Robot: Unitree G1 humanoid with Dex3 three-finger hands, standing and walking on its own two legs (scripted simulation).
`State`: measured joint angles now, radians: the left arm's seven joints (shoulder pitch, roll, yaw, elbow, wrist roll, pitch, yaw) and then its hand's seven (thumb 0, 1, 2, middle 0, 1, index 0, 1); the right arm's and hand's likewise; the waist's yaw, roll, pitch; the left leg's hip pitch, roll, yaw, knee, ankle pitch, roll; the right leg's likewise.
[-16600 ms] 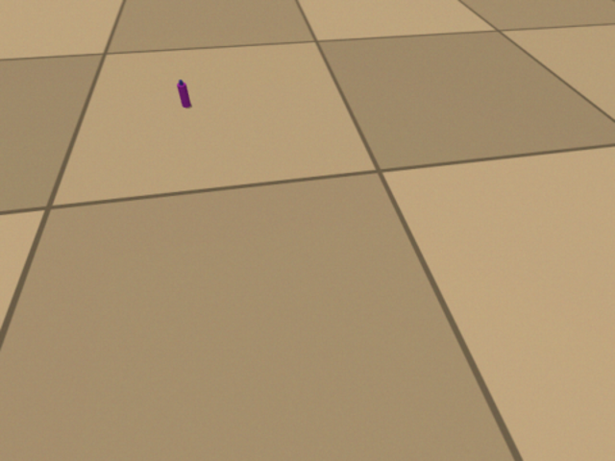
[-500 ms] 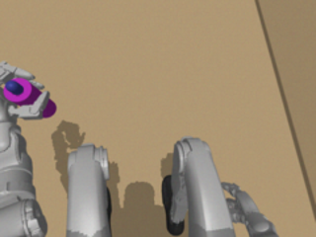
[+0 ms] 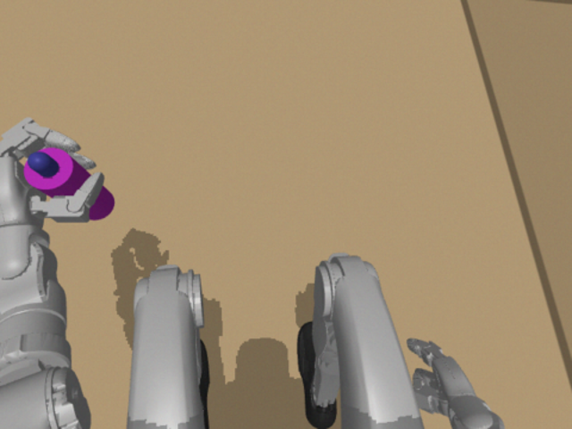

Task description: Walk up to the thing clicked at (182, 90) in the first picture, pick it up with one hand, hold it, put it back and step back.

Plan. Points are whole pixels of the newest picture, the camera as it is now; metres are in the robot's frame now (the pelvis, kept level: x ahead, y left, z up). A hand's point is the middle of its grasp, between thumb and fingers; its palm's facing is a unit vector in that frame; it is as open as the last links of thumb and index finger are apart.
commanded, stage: lift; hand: left
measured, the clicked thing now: (71, 184) +0.43 +0.26 -0.05
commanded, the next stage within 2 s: hold in 2.00 s
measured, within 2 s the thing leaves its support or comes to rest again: neither
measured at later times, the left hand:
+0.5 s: hand (12, 136) +0.40 +0.23 +0.12, palm faces +0.20 -0.98 -0.03, open 7.5 cm
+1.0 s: hand out of the picture +0.40 +0.22 +0.28, palm faces +0.22 -0.98 -0.02, open 7.4 cm
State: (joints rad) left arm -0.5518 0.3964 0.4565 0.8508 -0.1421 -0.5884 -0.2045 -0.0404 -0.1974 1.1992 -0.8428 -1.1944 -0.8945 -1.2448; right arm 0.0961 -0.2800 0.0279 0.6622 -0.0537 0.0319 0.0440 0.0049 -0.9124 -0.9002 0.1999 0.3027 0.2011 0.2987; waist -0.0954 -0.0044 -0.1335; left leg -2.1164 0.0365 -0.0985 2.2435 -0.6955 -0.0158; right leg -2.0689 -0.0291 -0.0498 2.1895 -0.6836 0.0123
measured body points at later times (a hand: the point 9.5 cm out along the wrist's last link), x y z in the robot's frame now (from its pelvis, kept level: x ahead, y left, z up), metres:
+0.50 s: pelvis +0.01 +0.00 +0.11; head +0.19 +0.03 +0.52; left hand +0.39 +0.29 +0.12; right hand +0.19 -0.25 -0.02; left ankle +0.08 +0.13 -0.35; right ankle +0.10 -0.13 -0.35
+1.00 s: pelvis +0.05 +0.01 +0.25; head +0.16 +0.03 +0.69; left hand +0.38 +0.27 +0.28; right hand +0.22 -0.24 +0.14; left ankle +0.08 +0.13 -0.35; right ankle +0.10 -0.13 -0.35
